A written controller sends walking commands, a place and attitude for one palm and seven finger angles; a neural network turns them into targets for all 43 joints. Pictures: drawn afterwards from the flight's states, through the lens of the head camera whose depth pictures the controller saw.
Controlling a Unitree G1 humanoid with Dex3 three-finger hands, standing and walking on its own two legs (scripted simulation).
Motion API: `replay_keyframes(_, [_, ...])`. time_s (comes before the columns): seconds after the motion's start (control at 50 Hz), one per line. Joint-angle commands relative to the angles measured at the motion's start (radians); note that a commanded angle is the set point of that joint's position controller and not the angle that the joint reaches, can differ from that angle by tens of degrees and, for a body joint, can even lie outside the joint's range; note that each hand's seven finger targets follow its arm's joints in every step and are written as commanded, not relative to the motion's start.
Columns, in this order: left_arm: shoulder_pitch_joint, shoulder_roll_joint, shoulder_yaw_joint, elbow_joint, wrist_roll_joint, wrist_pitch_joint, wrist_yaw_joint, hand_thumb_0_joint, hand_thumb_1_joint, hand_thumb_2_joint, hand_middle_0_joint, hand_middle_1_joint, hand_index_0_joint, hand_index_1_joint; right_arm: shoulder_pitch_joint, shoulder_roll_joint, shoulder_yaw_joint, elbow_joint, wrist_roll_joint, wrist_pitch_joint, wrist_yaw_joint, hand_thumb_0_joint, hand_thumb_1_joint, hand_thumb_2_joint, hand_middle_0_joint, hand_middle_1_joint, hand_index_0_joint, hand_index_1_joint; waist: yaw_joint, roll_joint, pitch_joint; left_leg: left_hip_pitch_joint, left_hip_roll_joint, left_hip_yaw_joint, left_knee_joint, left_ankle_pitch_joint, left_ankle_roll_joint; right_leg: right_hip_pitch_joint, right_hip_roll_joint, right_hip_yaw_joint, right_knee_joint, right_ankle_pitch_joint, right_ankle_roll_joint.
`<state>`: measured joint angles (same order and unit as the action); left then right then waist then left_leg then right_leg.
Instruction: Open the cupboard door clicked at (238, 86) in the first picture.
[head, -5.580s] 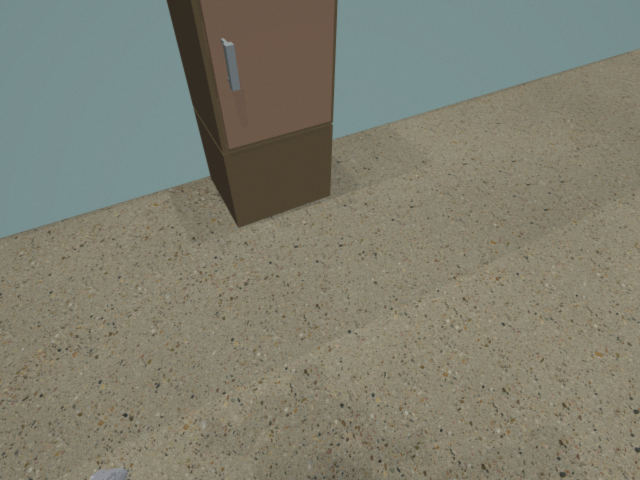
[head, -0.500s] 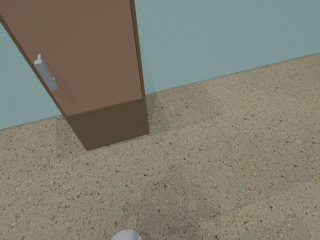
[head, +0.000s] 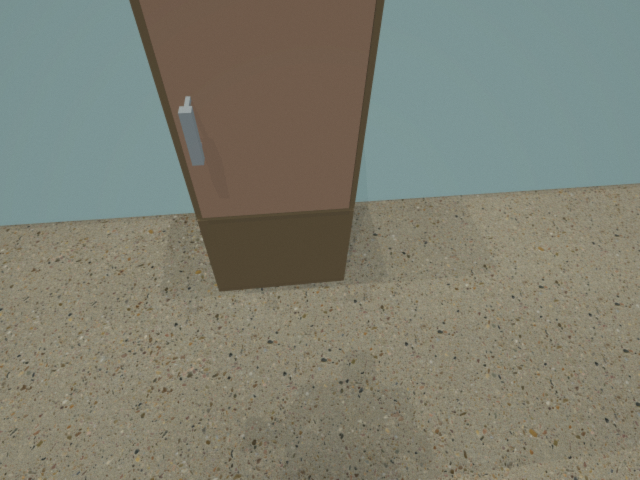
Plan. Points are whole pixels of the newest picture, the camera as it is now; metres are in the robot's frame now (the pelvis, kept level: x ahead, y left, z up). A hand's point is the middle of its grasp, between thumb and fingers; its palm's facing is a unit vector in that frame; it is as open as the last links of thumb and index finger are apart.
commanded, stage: turn to face it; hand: left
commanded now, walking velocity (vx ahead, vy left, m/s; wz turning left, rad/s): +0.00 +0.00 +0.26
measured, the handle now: (193, 131) +0.79 +0.32 -0.04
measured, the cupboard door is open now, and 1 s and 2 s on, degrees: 0 0 0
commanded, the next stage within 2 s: take the last steps up to it in 0.02 s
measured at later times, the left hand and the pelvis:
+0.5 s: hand out of the picture -0.07 +0.15 -0.16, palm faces +0.22 -0.95 -0.22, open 7.3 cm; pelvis +0.00 -0.01 +0.01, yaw +8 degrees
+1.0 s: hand (159, 455) +0.18 +0.24 -0.17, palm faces +0.11 -0.98 -0.18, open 7.4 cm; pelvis +0.12 +0.05 +0.00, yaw +5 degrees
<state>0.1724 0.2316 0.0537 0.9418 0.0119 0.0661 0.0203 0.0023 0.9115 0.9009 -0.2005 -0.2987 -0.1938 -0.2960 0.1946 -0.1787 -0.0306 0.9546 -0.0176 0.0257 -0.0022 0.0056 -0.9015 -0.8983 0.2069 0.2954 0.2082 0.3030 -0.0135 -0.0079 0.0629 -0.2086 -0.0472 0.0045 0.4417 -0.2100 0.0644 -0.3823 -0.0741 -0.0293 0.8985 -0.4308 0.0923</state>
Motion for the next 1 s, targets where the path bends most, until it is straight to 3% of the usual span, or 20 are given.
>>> replay_keyframes(0.0, [0.008, 0.061, 0.009, -0.072, -0.004, -0.037, 0.009, 0.000, 0.900, 0.900, -0.200, -0.300, -0.200, -0.300, 0.033, -0.209, -0.059, -0.043, -0.008, -0.010, -0.013, 0.000, -0.900, -0.900, 0.200, 0.300, 0.200, 0.300, -0.007, 0.142, -0.082, 0.063, 0.281, -0.299, -0.105, 0.373, 0.121, 0.034, 0.023, -0.001, -0.158, -0.004, -0.023])
replay_keyframes(0.08, [0.097, 0.072, 0.012, -0.039, -0.006, -0.059, 0.020, 0.000, 0.900, 0.900, -0.200, -0.300, -0.200, -0.300, 0.025, -0.172, -0.056, -0.030, 0.005, -0.010, -0.008, 0.000, -0.900, -0.900, 0.200, 0.300, 0.200, 0.300, 0.038, 0.078, -0.110, -0.070, 0.203, -0.265, -0.013, 0.252, 0.041, 0.280, 0.015, 0.001, -0.507, 0.233, -0.040])
replay_keyframes(0.1, [0.111, 0.120, 0.017, -0.031, 0.004, -0.072, 0.026, 0.000, 0.900, 0.900, -0.200, -0.300, -0.200, -0.300, 0.043, -0.126, -0.050, -0.026, 0.014, -0.014, -0.003, 0.000, -0.900, -0.900, 0.200, 0.300, 0.200, 0.300, 0.037, -0.053, -0.127, -0.167, 0.133, -0.187, 0.099, 0.105, -0.018, 0.382, -0.118, 0.133, -0.597, 0.282, -0.075])
replay_keyframes(0.12, [0.123, 0.177, 0.024, -0.023, 0.011, -0.081, 0.027, 0.000, 0.900, 0.900, -0.200, -0.300, -0.200, -0.300, 0.045, -0.070, -0.034, -0.044, 0.015, -0.014, 0.000, 0.000, -0.900, -0.900, 0.200, 0.300, 0.200, 0.300, 0.035, -0.243, -0.108, -0.276, 0.007, -0.049, 0.229, -0.227, -0.080, 0.390, -0.319, 0.312, -0.642, 0.326, -0.173])
replay_keyframes(0.14, [0.136, 0.184, 0.029, -0.031, 0.005, -0.081, 0.021, 0.000, 0.900, 0.900, -0.200, -0.300, -0.200, -0.300, 0.016, -0.113, -0.048, -0.048, -0.001, 0.005, -0.003, 0.000, -0.900, -0.900, 0.200, 0.300, 0.200, 0.300, 0.063, -0.261, -0.084, -0.274, 0.030, -0.071, 0.383, -0.347, -0.081, 0.272, -0.374, 0.362, -0.694, 0.229, -0.241])
replay_keyframes(0.16, [0.112, 0.166, 0.030, -0.028, 0.006, -0.080, 0.019, 0.000, 0.900, 0.900, -0.200, -0.300, -0.200, -0.300, 0.009, -0.126, -0.054, -0.036, -0.007, 0.013, 0.001, 0.000, -0.900, -0.900, 0.200, 0.300, 0.200, 0.300, 0.054, -0.236, -0.027, -0.304, 0.044, -0.078, 0.503, -0.314, -0.077, 0.219, -0.343, 0.372, -0.729, 0.065, -0.256])
replay_keyframes(0.2, [0.075, 0.121, 0.019, -0.024, 0.006, -0.084, 0.014, 0.000, 0.900, 0.900, -0.200, -0.300, -0.200, -0.300, 0.046, -0.119, -0.060, 0.003, -0.011, 0.014, 0.019, 0.000, -0.900, -0.900, 0.200, 0.300, 0.200, 0.300, 0.017, -0.109, 0.035, -0.345, 0.075, -0.052, 0.627, -0.195, -0.079, 0.182, -0.269, 0.258, -0.749, -0.082, -0.211])
replay_keyframes(0.24, [0.096, 0.090, 0.014, -0.012, 0.007, -0.102, 0.009, 0.000, 0.900, 0.900, -0.200, -0.300, -0.200, -0.300, 0.079, -0.099, -0.058, 0.023, -0.015, 0.010, 0.025, 0.000, -0.900, -0.900, 0.200, 0.300, 0.200, 0.300, 0.013, -0.126, 0.037, -0.356, 0.094, -0.025, 0.659, -0.103, -0.094, 0.195, -0.225, 0.168, -0.749, -0.041, -0.177])
replay_keyframes(0.3, [0.169, 0.064, 0.010, 0.028, 0.011, -0.115, 0.008, 0.000, 0.900, 0.900, -0.200, -0.300, -0.200, -0.300, 0.058, -0.086, -0.059, 0.021, -0.017, 0.004, 0.029, 0.000, -0.900, -0.900, 0.200, 0.300, 0.200, 0.300, 0.032, -0.146, 0.062, -0.373, 0.120, -0.001, 0.626, -0.056, -0.104, 0.202, -0.224, 0.143, -0.774, -0.059, -0.174])
replay_keyframes(0.46, [0.304, 0.088, 0.011, 0.123, 0.023, -0.123, -0.001, 0.000, 0.900, 0.900, -0.200, -0.300, -0.200, -0.300, -0.042, -0.049, -0.035, 0.005, -0.007, -0.026, 0.035, 0.000, -0.900, -0.900, 0.200, 0.300, 0.200, 0.300, 0.077, -0.171, 0.049, -0.279, 0.125, 0.081, 0.293, -0.129, -0.092, 0.253, -0.234, 0.123, -0.759, 0.004, -0.214])
replay_keyframes(0.5, [0.299, 0.092, 0.015, 0.139, 0.023, -0.118, -0.002, 0.000, 0.900, 0.900, -0.200, -0.300, -0.200, -0.300, -0.028, -0.040, -0.030, 0.010, -0.002, -0.038, 0.033, 0.000, -0.900, -0.900, 0.200, 0.300, 0.200, 0.300, 0.068, -0.182, 0.033, -0.181, 0.111, 0.107, 0.194, -0.155, -0.080, 0.225, -0.227, 0.101, -0.719, 0.026, -0.214])
replay_keyframes(0.54, [0.270, 0.088, 0.016, 0.149, 0.013, -0.110, -0.003, 0.000, 0.900, 0.900, -0.200, -0.300, -0.200, -0.300, 0.074, -0.045, -0.025, 0.050, -0.001, -0.053, 0.023, 0.000, -0.900, -0.900, 0.200, 0.300, 0.200, 0.300, 0.014, -0.126, 0.005, 0.051, 0.080, 0.165, 0.025, -0.051, -0.081, 0.114, -0.175, 0.029, -0.627, 0.009, -0.178])
replay_keyframes(0.56, [0.269, 0.055, 0.009, 0.154, 0.009, -0.105, -0.005, 0.000, 0.900, 0.900, -0.200, -0.300, -0.200, -0.300, 0.147, -0.075, -0.030, 0.079, 0.002, -0.063, 0.012, 0.000, -0.900, -0.900, 0.200, 0.300, 0.200, 0.300, -0.017, -0.025, -0.017, 0.207, 0.097, 0.142, -0.035, -0.069, -0.081, 0.020, -0.135, -0.004, -0.532, 0.007, -0.151])
replay_keyframes(0.6, [0.221, -0.039, -0.014, 0.104, 0.007, -0.101, -0.016, 0.000, 0.900, 0.900, -0.200, -0.300, -0.200, -0.300, 0.354, -0.237, -0.068, 0.128, -0.007, -0.066, -0.009, 0.000, -0.900, -0.900, 0.200, 0.300, 0.200, 0.300, -0.097, 0.307, -0.052, 0.352, 0.459, -0.323, -0.237, -0.299, 0.050, -0.249, 0.016, -0.139, -0.050, -0.136, -0.078])
replay_keyframes(0.62, [0.149, -0.016, -0.009, 0.080, 0.018, -0.096, -0.009, 0.000, 0.900, 0.900, -0.200, -0.300, -0.200, -0.300, 0.351, -0.228, -0.064, 0.134, -0.012, -0.063, -0.014, 0.000, -0.900, -0.900, 0.200, 0.300, 0.200, 0.300, -0.107, 0.263, -0.001, 0.258, 0.490, -0.377, -0.292, -0.395, 0.082, -0.286, -0.007, -0.064, 0.097, -0.150, -0.093])
replay_keyframes(0.66, [0.120, -0.010, 0.001, 0.102, 0.018, -0.091, -0.021, 0.000, 0.900, 0.900, -0.200, -0.300, -0.200, -0.300, 0.231, -0.139, -0.039, 0.111, -0.007, -0.067, -0.021, 0.000, -0.900, -0.900, 0.200, 0.300, 0.200, 0.300, -0.054, 0.181, 0.125, 0.089, 0.435, -0.273, -0.324, -0.351, 0.077, -0.298, -0.067, -0.010, 0.218, 0.008, -0.098])
replay_keyframes(0.7, [0.188, -0.034, 0.003, 0.137, 0.020, -0.089, -0.033, 0.000, 0.900, 0.900, -0.200, -0.300, -0.200, -0.300, 0.178, -0.078, -0.030, 0.097, -0.003, -0.088, -0.026, 0.000, -0.900, -0.900, 0.200, 0.300, 0.200, 0.300, -0.004, 0.106, 0.088, 0.071, 0.374, -0.137, -0.318, -0.159, 0.062, -0.232, -0.077, -0.012, 0.211, 0.123, -0.084])
replay_keyframes(0.74, [0.208, -0.045, 0.003, 0.141, 0.020, -0.080, -0.033, 0.000, 0.900, 0.900, -0.200, -0.300, -0.200, -0.300, 0.185, -0.075, -0.026, 0.099, 0.001, -0.100, -0.029, 0.000, -0.900, -0.900, 0.200, 0.300, 0.200, 0.300, 0.014, 0.109, 0.071, 0.084, 0.345, -0.061, -0.311, -0.006, 0.065, -0.227, -0.072, -0.015, 0.205, 0.183, -0.069])
replay_keyframes(0.84, [0.109, -0.033, 0.009, 0.091, 0.016, -0.068, -0.034, 0.000, 0.900, 0.900, -0.200, -0.300, -0.200, -0.300, 0.234, -0.069, -0.023, 0.126, 0.004, -0.108, -0.032, 0.000, -0.900, -0.900, 0.200, 0.300, 0.200, 0.300, 0.019, 0.098, 0.096, 0.136, 0.348, -0.018, -0.309, 0.153, 0.094, -0.300, -0.079, -0.009, 0.123, 0.253, -0.053])
replay_keyframes(0.98, [-0.098, -0.038, 0.003, 0.010, 0.009, -0.076, -0.038, 0.000, 0.900, 0.900, -0.200, -0.300, -0.200, -0.300, 0.317, -0.074, -0.031, 0.168, -0.012, -0.098, -0.032, 0.000, -0.900, -0.900, 0.200, 0.300, 0.200, 0.300, -0.031, 0.108, 0.123, 0.187, 0.354, 0.032, -0.242, 0.329, 0.088, -0.242, -0.047, -0.061, -0.149, 0.240, -0.083])
